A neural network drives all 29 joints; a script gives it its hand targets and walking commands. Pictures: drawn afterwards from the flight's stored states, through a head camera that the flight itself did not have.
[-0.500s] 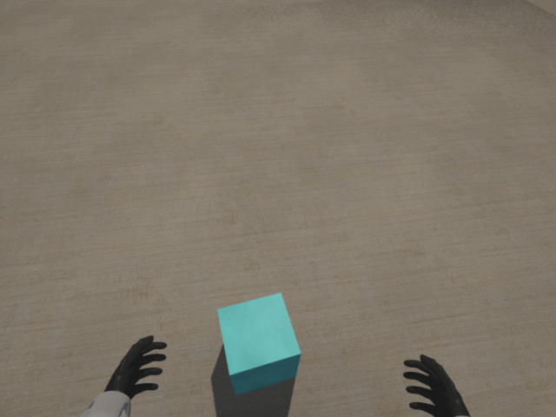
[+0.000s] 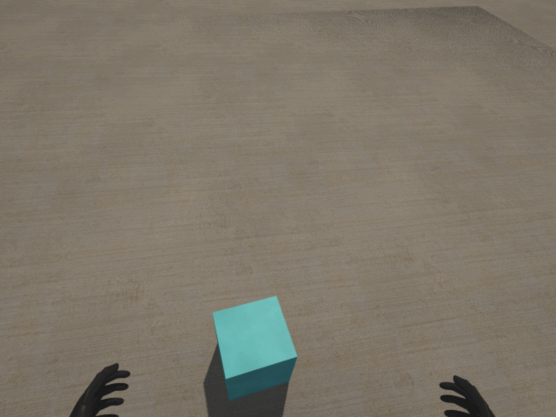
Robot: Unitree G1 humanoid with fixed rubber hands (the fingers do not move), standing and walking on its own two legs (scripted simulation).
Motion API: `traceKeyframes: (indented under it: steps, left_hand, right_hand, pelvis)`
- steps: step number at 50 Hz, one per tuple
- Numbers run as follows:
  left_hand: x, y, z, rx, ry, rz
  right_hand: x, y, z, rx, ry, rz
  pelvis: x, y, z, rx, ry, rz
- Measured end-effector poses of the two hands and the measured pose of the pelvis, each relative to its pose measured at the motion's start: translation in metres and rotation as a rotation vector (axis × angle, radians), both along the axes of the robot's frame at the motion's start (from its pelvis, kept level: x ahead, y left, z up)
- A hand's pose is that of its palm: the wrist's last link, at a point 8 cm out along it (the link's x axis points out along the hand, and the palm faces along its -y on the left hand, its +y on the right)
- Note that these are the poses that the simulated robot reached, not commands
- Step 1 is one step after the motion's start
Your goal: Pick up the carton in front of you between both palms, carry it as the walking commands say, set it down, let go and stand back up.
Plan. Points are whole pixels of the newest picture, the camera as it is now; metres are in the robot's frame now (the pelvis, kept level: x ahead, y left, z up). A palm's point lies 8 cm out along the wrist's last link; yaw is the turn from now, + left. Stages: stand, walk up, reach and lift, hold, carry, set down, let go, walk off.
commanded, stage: stand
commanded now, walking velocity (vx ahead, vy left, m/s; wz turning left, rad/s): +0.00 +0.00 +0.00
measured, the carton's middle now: (252, 348) +0.44 +0.05 -0.64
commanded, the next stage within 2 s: none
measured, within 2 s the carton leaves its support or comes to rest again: neither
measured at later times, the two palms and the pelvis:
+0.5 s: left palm out of the picture +0.12 +0.29 -0.10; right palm out of the picture +0.11 -0.27 -0.08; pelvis +0.00 +0.01 +0.00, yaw +0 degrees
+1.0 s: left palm out of the picture +0.07 +0.30 -0.11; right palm out of the picture +0.08 -0.28 -0.09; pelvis -0.02 +0.01 +0.01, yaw +0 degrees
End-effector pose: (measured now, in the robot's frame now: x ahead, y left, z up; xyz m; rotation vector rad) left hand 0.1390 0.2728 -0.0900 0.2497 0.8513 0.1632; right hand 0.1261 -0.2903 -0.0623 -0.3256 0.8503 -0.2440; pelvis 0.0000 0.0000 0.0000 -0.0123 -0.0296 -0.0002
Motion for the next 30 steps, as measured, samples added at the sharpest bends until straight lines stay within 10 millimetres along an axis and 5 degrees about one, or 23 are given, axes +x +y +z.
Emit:
traceKeyframes:
  steps: [15,30]
  left_hand:
    - [-0.006,0.011,-0.010,0.019,0.058,0.005]
    - [-0.034,0.020,-0.014,0.036,0.123,0.021]
  right_hand:
    - [-0.004,0.019,-0.014,0.023,0.050,-0.019]
    - [-0.021,0.017,-0.018,0.020,0.094,-0.029]
  pelvis:
    - [0.005,0.011,0.000,-0.002,-0.005,-0.006]
    - [-0.005,0.014,0.003,0.000,-0.020,-0.005]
